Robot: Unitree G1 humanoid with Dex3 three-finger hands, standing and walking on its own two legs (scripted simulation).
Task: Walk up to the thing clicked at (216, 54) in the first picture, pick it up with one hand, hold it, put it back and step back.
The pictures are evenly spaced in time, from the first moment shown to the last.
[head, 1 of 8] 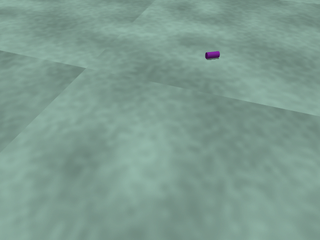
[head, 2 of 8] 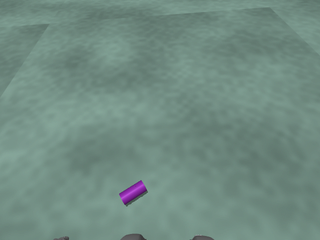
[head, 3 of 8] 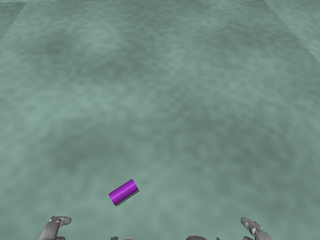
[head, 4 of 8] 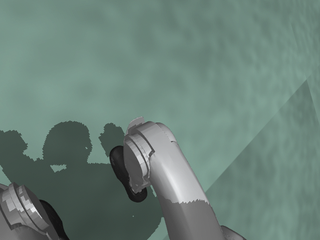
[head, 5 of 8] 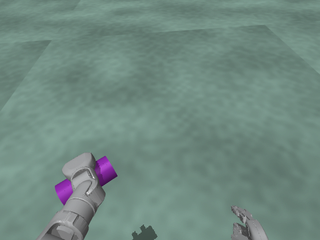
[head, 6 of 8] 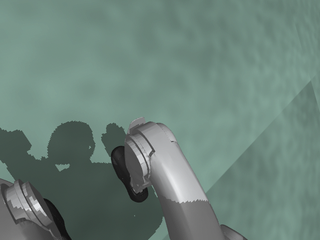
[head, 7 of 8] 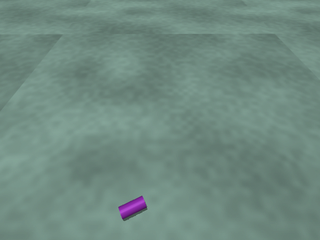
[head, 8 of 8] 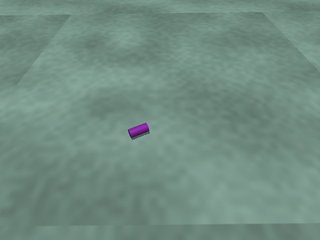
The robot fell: no
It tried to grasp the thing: yes
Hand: left
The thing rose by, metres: 0.68
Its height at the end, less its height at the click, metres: +0.00
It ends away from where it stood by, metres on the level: 0.00
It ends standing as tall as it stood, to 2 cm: yes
